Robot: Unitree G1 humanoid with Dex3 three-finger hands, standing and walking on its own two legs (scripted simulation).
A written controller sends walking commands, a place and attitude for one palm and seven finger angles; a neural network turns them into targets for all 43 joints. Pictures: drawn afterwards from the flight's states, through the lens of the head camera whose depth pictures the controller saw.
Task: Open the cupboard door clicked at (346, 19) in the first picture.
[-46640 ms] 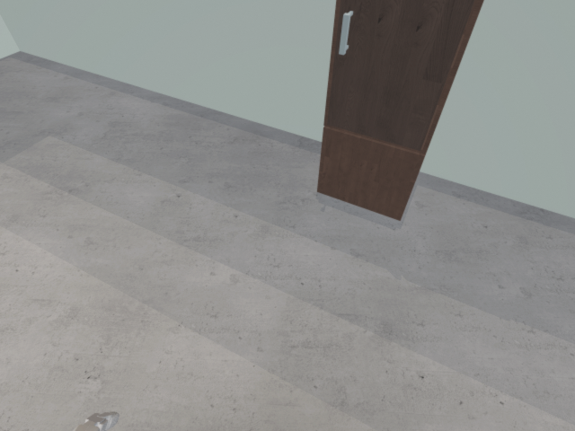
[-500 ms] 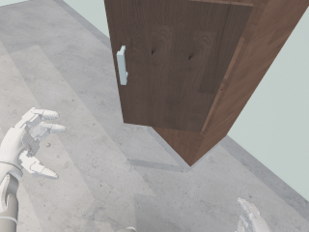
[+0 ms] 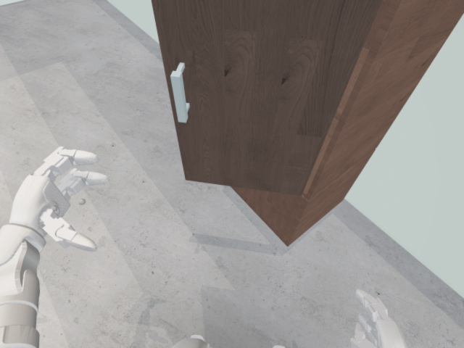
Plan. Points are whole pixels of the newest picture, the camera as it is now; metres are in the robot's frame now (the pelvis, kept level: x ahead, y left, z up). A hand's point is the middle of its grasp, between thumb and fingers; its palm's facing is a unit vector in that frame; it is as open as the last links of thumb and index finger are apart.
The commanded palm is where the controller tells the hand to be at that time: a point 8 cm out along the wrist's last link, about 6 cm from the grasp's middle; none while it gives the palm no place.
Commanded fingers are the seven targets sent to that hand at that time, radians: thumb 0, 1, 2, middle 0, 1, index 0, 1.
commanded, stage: move the hooked fingers beside the handle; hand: left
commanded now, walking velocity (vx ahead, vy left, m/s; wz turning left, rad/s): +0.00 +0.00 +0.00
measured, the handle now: (182, 93) +0.61 +0.16 +0.07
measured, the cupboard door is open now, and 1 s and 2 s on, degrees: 43 43 43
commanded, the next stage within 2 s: none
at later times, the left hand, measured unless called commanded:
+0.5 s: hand (109, 157) +0.41 +0.25 +0.08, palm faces -0.09 -1.00 -0.01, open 14.0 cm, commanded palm +0.39 +0.30 +0.08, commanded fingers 0.00 -0.50 0.30 -0.30 -1.20 -0.30 -1.20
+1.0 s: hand (132, 123) +0.50 +0.24 +0.08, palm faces -0.09 -1.00 -0.01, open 14.0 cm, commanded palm +0.49 +0.28 +0.07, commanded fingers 0.00 -0.50 0.30 -0.30 -1.20 -0.30 -1.20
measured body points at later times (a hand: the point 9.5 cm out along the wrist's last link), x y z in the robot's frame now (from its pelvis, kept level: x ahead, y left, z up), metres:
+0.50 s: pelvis +0.01 +0.00 +0.00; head +0.09 +0.01 +0.44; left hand +0.41 +0.30 +0.09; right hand +0.08 -0.28 -0.10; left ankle +0.02 +0.09 -0.70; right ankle +0.01 -0.09 -0.70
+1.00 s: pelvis +0.01 +0.01 -0.02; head +0.13 +0.03 +0.42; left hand +0.50 +0.29 +0.08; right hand +0.01 -0.26 -0.12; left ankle +0.02 +0.09 -0.70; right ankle +0.01 -0.09 -0.70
